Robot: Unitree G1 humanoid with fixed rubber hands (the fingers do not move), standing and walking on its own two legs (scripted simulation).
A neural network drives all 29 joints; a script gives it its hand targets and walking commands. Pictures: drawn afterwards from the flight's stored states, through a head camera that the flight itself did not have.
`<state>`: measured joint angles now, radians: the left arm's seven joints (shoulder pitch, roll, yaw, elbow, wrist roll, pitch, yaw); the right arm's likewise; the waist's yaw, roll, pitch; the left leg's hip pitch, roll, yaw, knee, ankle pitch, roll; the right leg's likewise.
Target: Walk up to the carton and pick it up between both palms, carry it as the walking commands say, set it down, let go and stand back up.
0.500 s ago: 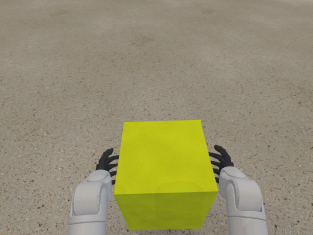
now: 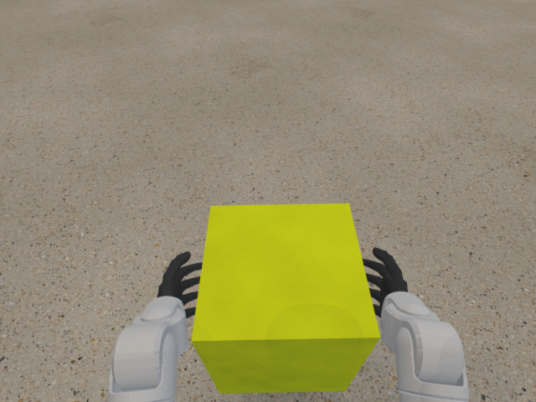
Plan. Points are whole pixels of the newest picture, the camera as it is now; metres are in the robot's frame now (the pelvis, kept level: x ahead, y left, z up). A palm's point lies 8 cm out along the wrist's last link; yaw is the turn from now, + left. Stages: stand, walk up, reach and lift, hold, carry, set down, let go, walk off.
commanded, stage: carry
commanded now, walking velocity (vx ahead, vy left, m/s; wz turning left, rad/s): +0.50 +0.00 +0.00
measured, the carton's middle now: (281, 303) +0.30 -0.01 +0.00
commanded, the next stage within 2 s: none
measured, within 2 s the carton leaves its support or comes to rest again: neither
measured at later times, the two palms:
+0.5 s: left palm (202, 213) +0.42 +0.13 +0.07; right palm (377, 213) +0.42 -0.17 +0.08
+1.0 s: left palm (239, 125) +0.70 +0.08 +0.08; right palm (367, 124) +0.71 -0.22 +0.07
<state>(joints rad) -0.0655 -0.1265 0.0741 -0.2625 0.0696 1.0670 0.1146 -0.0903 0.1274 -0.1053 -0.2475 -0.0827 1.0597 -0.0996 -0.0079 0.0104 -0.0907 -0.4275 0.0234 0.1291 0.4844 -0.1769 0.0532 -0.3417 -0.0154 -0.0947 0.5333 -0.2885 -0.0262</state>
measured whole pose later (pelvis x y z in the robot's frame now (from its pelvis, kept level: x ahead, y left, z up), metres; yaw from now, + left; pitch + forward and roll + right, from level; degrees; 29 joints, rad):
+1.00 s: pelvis +0.43 -0.07 +0.00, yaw +0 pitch +4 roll +5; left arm -0.12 -0.13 0.13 -0.47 0.03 1.18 0.12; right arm -0.19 0.14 -0.08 -0.43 -0.09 1.19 -0.12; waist 0.00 -0.04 0.06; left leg -0.65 0.00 0.22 0.55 -0.01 0.01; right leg 0.11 -0.04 -0.17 0.21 -0.39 -0.05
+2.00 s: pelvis +1.08 -0.13 +0.00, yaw -2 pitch +4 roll +2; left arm -0.13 -0.13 0.14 -0.33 0.06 1.19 0.11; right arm -0.19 0.14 -0.10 -0.27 -0.10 1.17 -0.11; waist -0.02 -0.04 0.00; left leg -0.34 0.02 0.24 0.42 -0.16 0.05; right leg -0.44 -0.09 -0.06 1.03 -0.41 0.01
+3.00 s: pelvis +1.42 -0.22 +0.01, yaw -2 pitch +6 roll +2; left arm -0.12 -0.13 0.10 -0.36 0.07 1.19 0.11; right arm -0.16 0.13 -0.10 -0.35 -0.11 1.20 -0.10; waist -0.01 -0.01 -0.07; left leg -0.33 0.05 0.19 0.50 -0.20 0.01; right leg -0.21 -0.03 -0.16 0.59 -0.36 -0.01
